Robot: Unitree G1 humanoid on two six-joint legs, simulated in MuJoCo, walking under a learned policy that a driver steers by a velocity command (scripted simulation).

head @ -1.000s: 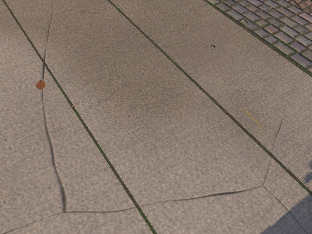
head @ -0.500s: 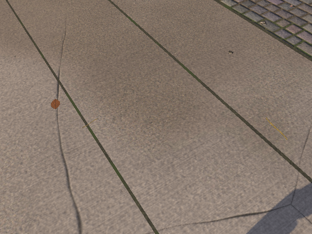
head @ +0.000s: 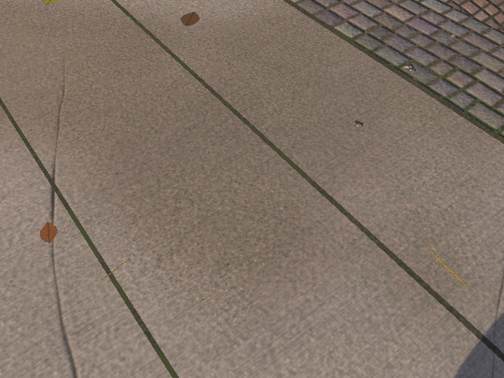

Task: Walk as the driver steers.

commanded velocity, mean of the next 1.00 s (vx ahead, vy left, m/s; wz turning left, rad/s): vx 0.16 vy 0.00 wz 0.00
